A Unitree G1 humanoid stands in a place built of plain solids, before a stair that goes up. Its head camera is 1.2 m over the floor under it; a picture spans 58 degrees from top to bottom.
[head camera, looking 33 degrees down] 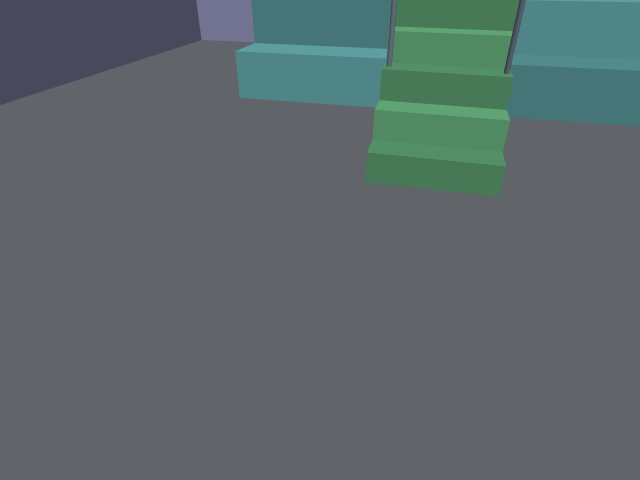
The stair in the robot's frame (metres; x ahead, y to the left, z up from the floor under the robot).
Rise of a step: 0.20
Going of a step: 0.23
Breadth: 0.81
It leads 15 degrees to the right of straight ahead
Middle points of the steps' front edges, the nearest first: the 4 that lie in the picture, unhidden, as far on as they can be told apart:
2.43 -0.68 0.20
2.65 -0.74 0.40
2.87 -0.80 0.59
3.09 -0.85 0.79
